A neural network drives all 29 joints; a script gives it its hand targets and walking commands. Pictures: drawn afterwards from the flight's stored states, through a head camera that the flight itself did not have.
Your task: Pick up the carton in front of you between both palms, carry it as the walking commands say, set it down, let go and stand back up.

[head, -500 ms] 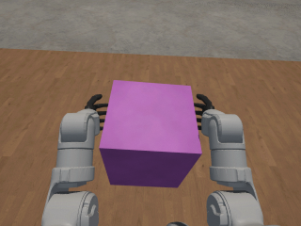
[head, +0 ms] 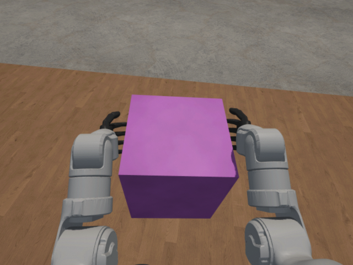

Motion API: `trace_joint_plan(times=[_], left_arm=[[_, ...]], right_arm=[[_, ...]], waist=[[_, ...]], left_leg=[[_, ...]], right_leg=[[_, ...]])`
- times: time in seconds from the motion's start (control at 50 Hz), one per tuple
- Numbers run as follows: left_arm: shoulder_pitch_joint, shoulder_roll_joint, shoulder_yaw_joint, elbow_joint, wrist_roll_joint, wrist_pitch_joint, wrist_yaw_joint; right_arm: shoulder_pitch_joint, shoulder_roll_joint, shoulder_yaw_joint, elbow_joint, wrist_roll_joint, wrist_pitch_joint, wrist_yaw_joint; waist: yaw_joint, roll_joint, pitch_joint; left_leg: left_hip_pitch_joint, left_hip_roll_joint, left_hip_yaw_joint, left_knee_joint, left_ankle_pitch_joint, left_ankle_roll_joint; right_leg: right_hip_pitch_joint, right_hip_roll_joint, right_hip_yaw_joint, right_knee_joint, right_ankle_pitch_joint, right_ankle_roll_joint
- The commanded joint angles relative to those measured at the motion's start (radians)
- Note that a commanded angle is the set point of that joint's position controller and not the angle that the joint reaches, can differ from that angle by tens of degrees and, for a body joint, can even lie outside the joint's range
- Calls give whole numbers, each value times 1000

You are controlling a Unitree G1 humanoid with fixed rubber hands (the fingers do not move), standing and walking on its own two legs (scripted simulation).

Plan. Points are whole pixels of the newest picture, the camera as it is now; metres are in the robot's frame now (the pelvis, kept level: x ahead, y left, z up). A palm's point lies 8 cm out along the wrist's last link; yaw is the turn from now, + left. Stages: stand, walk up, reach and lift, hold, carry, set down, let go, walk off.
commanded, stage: carry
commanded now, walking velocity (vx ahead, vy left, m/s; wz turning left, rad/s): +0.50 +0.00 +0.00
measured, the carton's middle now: (174, 161) +0.35 +0.01 +0.02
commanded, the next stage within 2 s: none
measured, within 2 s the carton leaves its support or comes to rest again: neither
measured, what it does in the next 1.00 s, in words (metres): goes down: left foot, then right foot 0.03 m lower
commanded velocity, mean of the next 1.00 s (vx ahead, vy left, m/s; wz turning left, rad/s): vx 0.50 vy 0.00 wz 0.00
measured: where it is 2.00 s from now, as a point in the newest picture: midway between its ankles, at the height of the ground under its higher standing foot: (174, 136)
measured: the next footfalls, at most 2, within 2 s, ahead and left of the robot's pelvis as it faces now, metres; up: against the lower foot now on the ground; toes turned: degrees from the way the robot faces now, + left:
left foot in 0.36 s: +0.39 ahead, +0.09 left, -0.03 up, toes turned +2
right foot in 0.88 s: +0.69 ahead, -0.06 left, -0.06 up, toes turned -3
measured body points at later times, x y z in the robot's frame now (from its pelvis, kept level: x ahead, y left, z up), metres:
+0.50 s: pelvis +0.30 +0.04 -0.03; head +0.32 +0.05 +0.42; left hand +0.67 +0.18 +0.06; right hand +0.65 -0.12 +0.06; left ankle +0.35 +0.09 -0.75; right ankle +0.18 -0.07 -0.65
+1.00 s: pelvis +0.59 +0.00 -0.06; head +0.60 -0.01 +0.39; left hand +0.96 +0.15 +0.05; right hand +0.97 -0.15 +0.04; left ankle +0.46 +0.10 -0.68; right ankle +0.66 -0.05 -0.78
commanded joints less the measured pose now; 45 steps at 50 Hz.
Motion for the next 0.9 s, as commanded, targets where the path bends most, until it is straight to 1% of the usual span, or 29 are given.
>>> trace_joint_plan(times=[0.0,0.02,0.06,0.12,0.18,0.24,0.26,0.28,0.3,0.32,0.34,0.36,0.38,0.4,0.42,0.44,0.46,0.5,0.56,0.6,0.64,0.7,0.76,0.78,0.8,0.82,0.84,0.86,0.88], left_arm=[[-862,-1155,-658,-205,-547,-46,-276],[-856,-1159,-659,-219,-555,-47,-275],[-826,-1152,-658,-225,-554,-48,-273],[-788,-1126,-662,-231,-546,-45,-273],[-745,-1095,-663,-213,-531,-38,-275],[-682,-1077,-655,-143,-506,-35,-281],[-669,-1076,-651,-117,-499,-36,-283],[-662,-1077,-646,-91,-493,-39,-286],[-661,-1084,-643,-65,-492,-41,-288],[-669,-1092,-641,-43,-494,-43,-292],[-678,-1096,-641,-23,-493,-47,-295],[-672,-1107,-637,-2,-491,-48,-298],[-692,-1129,-618,25,-494,-42,-297],[-707,-1129,-615,13,-480,-47,-292],[-756,-1151,-620,-23,-487,-54,-287],[-791,-1161,-619,-59,-488,-61,-276],[-797,-1166,-614,-89,-485,-66,-262],[-774,-1161,-616,-131,-469,-71,-235],[-703,-1143,-620,-150,-436,-78,-206],[-681,-1125,-630,-166,-418,-79,-196],[-678,-1105,-641,-188,-409,-77,-191],[-674,-1065,-656,-199,-401,-64,-191],[-640,-1031,-647,-149,-386,-44,-204],[-636,-1023,-640,-124,-381,-37,-211],[-629,-1016,-629,-98,-377,-32,-219],[-619,-1007,-614,-68,-372,-28,-225],[-600,-1003,-593,-36,-366,-26,-231],[-595,-997,-571,-15,-362,-26,-239],[-582,-990,-543,17,-361,-24,-247]], right_arm=[[-730,1152,593,-176,427,-34,216],[-712,1151,591,-181,418,-36,208],[-681,1144,596,-191,402,-41,194],[-665,1121,618,-223,389,-44,181],[-651,1089,635,-234,376,-37,176],[-623,1062,633,-190,358,-24,188],[-616,1057,628,-171,355,-20,195],[-610,1054,619,-152,351,-18,203],[-607,1050,607,-130,347,-18,210],[-592,1048,592,-105,341,-21,217],[-580,1041,574,-84,335,-24,226],[-562,1030,548,-59,340,-25,235],[-578,1002,522,-28,323,-32,237],[-565,1040,530,-17,346,-38,245],[-617,1088,549,-61,379,-46,254],[-699,1133,574,-119,420,-51,261],[-764,1165,601,-162,456,-53,265],[-808,1200,636,-211,511,-57,267],[-766,1191,646,-232,526,-57,267],[-740,1178,653,-238,525,-56,268],[-737,1162,662,-253,524,-55,269],[-715,1125,666,-251,511,-45,268],[-661,1099,655,-191,489,-35,271],[-655,1096,651,-166,484,-34,272],[-657,1095,647,-142,480,-33,274],[-664,1098,641,-118,479,-32,277],[-673,1104,633,-93,480,-30,281],[-681,1103,627,-70,481,-31,285],[-699,1101,616,-50,477,-31,287]], waist=[[-3,-31,-449],[-1,-54,-454],[16,-85,-461],[38,-94,-467],[59,-108,-441],[86,-106,-399],[89,-110,-382],[74,-120,-376],[39,-122,-391],[-12,-106,-424],[-55,-56,-457],[-53,74,-517],[-99,309,-609],[-104,251,-618],[-107,180,-538],[-90,82,-489],[-72,60,-457],[-62,70,-460],[-80,98,-482],[-94,104,-488],[-102,110,-483],[-123,114,-451],[-149,112,-407],[-147,119,-391],[-132,127,-381],[-100,128,-388],[-52,109,-418],[-10,66,-456],[-6,-65,-512]], left_leg=[[-172,60,-31,-100,65,-13],[-180,62,-20,-140,87,-18],[-232,69,-3,-218,146,-25],[-279,67,17,-329,270,-26],[-271,42,53,-478,395,-13],[-216,-3,103,-680,494,-4],[-168,-13,116,-746,530,5],[-76,-14,112,-806,560,20],[53,-19,123,-850,593,35],[229,-19,141,-906,660,42],[422,50,87,-868,712,44],[656,265,-150,-689,1072,51],[922,454,-512,-710,1045,272],[879,433,-573,-767,684,299],[775,366,-515,-805,543,265],[677,336,-454,-831,520,225],[594,319,-403,-855,545,206],[515,291,-335,-878,544,185],[573,274,-259,-847,732,190],[629,261,-223,-823,866,179],[666,239,-187,-801,942,162],[687,193,-130,-775,980,142],[706,154,-91,-734,987,129],[684,154,-83,-720,969,125],[645,154,-70,-687,953,112],[601,150,-48,-616,988,91],[535,134,6,-494,970,62],[394,108,36,-341,779,38],[157,67,54,-173,282,15]], right_leg=[[446,-310,421,-197,224,-126],[456,-305,395,-196,262,-127],[515,-295,346,-172,413,-128],[597,-266,285,-130,584,-103],[635,-215,232,-103,662,-79],[658,-170,182,-60,662,-66],[643,-167,170,-49,650,-62],[604,-170,159,-21,648,-46],[559,-169,136,42,674,-23],[493,-153,85,160,659,7],[349,-127,57,315,468,31],[118,-94,32,488,-41,58],[-217,50,85,779,-482,108],[-295,1,134,852,-460,72],[-334,-29,130,827,-410,59],[-322,-60,130,757,-347,58],[-293,-85,130,677,-307,66],[-220,-95,114,596,-279,78],[-271,-101,86,480,-221,89],[-318,-99,72,414,-148,91],[-343,-95,63,347,-68,88],[-321,-73,32,191,67,78],[-260,-27,-22,-11,180,69],[-208,-20,-26,-71,216,58],[-127,-17,-23,-126,243,42],[-13,-5,-32,-166,256,24],[155,-3,-52,-216,313,14],[349,-68,-3,-186,373,12],[580,-277,234,-14,744,0]])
